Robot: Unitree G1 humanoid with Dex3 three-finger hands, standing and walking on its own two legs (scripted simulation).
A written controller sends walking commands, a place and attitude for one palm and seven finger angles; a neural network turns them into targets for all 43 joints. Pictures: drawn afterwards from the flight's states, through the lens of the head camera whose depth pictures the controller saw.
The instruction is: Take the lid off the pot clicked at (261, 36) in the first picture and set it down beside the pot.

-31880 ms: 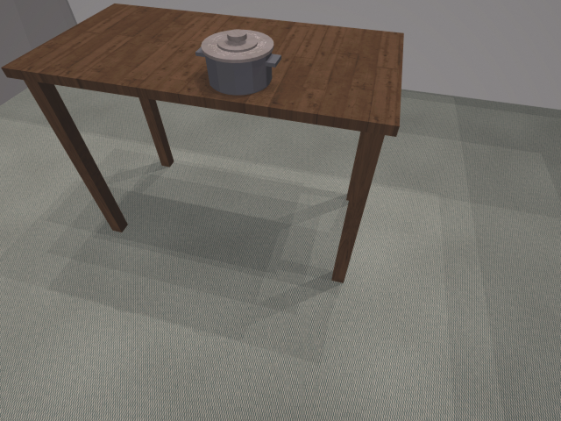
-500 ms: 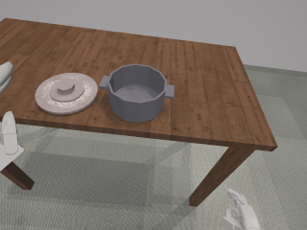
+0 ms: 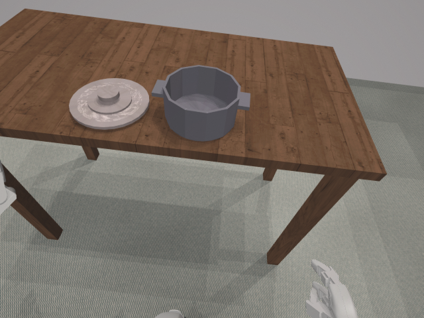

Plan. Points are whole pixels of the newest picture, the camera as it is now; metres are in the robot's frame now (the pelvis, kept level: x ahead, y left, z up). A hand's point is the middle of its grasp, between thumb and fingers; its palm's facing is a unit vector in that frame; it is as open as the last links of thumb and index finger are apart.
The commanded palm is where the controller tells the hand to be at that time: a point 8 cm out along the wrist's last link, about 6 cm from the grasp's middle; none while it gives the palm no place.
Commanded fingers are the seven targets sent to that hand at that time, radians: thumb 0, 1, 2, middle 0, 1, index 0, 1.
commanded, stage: step back with the hand held close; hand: left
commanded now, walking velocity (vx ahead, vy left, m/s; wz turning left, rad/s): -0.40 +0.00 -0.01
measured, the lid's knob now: (108, 93) +0.57 +0.31 +0.07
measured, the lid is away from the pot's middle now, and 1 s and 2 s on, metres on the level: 0.23 0.23 0.23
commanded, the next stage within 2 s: stop stepping back and stand still in 0.24 s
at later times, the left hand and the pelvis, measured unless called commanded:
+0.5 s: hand out of the picture +0.06 +0.28 +0.23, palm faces +0.42 -0.84 -0.35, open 7.4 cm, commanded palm +0.03 +0.32 +0.25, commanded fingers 0.00 0.90 0.90 -0.20 -0.30 -0.20 -0.30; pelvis -0.11 +0.05 -0.02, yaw -4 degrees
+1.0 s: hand out of the picture -0.03 +0.39 +0.26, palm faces +0.48 -0.83 -0.28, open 7.4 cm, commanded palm -0.12 +0.41 +0.25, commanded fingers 0.00 0.90 0.90 -0.20 -0.30 -0.20 -0.30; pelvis -0.28 +0.14 -0.01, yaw -5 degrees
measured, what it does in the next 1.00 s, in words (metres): walks backwards: left foot, then right foot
